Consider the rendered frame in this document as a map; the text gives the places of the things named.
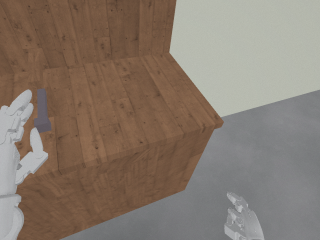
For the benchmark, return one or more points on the tap lever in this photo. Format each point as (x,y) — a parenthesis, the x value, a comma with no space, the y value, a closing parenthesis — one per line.
(42,122)

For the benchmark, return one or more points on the robot left hand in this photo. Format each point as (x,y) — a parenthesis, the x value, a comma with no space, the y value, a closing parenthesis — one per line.
(12,120)

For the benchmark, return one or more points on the robot left forearm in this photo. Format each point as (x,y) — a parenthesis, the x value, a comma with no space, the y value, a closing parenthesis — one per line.
(11,216)

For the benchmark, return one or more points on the counter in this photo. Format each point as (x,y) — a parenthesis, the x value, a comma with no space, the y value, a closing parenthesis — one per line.
(128,126)

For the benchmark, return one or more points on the robot right hand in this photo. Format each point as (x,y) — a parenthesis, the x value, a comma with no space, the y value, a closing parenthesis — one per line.
(246,226)

